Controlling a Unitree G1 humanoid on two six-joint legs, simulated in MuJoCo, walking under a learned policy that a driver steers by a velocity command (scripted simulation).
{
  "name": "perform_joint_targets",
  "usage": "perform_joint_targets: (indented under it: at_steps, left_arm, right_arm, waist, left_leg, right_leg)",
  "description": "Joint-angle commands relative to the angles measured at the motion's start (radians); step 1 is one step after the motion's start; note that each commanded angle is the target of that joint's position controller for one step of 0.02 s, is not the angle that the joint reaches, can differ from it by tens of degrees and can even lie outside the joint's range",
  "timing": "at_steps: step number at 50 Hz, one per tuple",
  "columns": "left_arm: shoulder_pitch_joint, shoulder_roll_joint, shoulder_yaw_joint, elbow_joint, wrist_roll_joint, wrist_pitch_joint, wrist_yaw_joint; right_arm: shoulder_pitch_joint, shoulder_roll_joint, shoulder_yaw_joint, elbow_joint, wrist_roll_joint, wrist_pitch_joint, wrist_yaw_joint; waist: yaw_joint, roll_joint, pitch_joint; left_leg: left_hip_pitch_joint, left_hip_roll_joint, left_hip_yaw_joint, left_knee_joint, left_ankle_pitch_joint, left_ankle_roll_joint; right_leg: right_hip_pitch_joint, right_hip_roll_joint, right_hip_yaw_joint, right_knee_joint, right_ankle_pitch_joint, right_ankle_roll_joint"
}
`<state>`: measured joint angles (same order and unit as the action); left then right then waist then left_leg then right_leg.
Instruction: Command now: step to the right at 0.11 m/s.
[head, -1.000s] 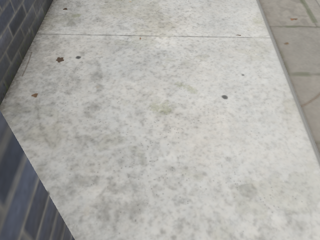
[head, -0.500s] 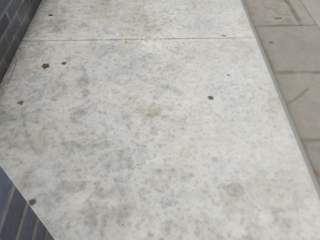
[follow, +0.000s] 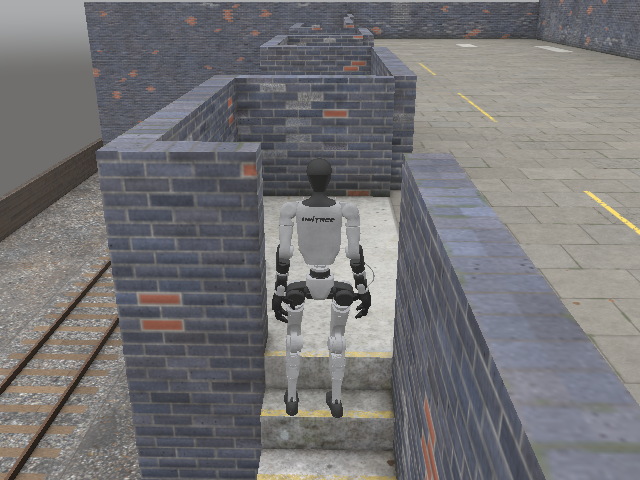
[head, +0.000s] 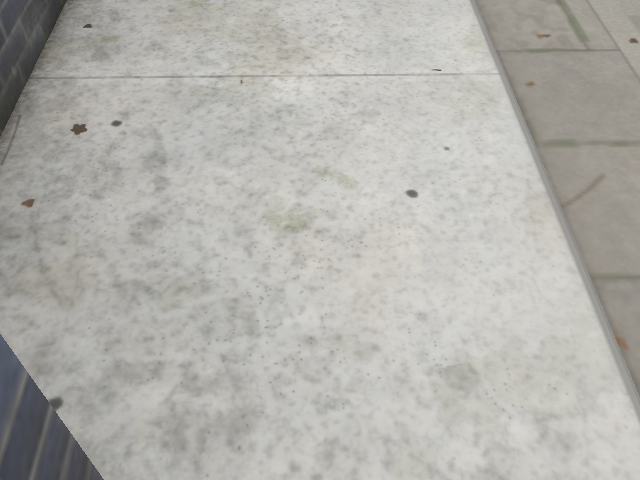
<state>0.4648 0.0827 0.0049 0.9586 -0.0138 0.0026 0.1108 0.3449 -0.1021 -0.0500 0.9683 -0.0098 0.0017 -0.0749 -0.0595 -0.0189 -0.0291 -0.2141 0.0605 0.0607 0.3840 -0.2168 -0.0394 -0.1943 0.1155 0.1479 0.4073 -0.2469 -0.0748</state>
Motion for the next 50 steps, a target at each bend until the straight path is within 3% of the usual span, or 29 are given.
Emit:
perform_joint_targets:
  at_steps: [1,3,5,11,50]
  left_arm:
    - [0.108,0.069,0.016,-0.014,0.0,-0.006,0.003]
    - [0.109,0.06,0.015,-0.013,0.0,-0.006,0.001]
    - [0.1,0.064,0.015,-0.024,0.01,-0.003,0.009]
    - [0.113,0.067,0.014,-0.017,0.003,-0.005,0.003]
    - [0.135,0.06,0.006,0.011,0.0,-0.004,0.008]
  right_arm:
    - [0.081,-0.059,-0.016,-0.018,0.0,-0.011,-0.012]
    - [0.083,-0.059,-0.018,-0.016,-0.002,-0.011,-0.013]
    - [0.087,-0.054,-0.017,-0.011,-0.008,-0.02,-0.012]
    - [0.102,-0.058,-0.021,0.003,-0.012,-0.025,-0.006]
    - [0.098,-0.062,-0.016,0.006,-0.003,-0.026,0.004]
  waist:
    - [-0.001,0.031,0.06]
    - [-0.001,0.021,0.065]
    - [0.002,0.037,0.071]
    - [0.005,0.01,0.049]
    - [0.008,0.001,0.054]
  left_leg:
    - [-0.019,0.069,-0.05,-0.073,0.001,0.071]
    - [-0.02,0.071,-0.051,-0.074,0.008,0.073]
    - [-0.048,0.074,-0.044,-0.091,0.015,0.076]
    - [-0.048,0.076,-0.037,-0.092,0.034,0.084]
    - [-0.052,0.076,-0.013,-0.097,0.019,0.077]
  right_leg:
    - [-0.012,-0.151,0.102,-0.043,0.327,-0.067]
    - [-0.017,-0.15,0.098,-0.042,0.325,-0.068]
    - [-0.002,-0.158,0.107,-0.039,0.315,-0.076]
    - [0.022,-0.163,0.107,-0.032,0.347,-0.081]
    - [0.047,-0.172,0.123,-0.034,0.435,-0.06]
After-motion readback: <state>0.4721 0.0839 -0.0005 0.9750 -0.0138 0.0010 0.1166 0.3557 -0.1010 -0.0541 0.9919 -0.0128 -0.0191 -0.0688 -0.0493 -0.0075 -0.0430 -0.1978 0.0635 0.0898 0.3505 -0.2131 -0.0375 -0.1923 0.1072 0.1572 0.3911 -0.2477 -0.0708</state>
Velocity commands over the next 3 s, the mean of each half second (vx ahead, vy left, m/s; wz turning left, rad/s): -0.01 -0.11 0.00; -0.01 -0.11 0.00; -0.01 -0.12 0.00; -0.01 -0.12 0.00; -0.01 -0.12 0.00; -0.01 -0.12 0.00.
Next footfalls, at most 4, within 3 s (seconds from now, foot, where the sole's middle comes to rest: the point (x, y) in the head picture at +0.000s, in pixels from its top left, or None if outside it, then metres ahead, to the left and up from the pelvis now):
none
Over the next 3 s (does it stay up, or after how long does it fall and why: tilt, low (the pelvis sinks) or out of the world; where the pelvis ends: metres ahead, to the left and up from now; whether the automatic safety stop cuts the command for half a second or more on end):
stays up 0.01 0.01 0.00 its command is cut before an obstacle from the start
